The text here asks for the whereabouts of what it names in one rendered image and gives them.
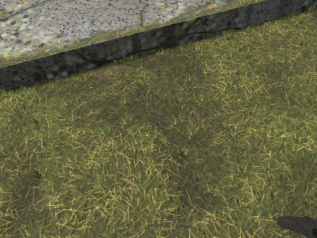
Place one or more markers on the right robot hand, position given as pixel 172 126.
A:
pixel 305 225

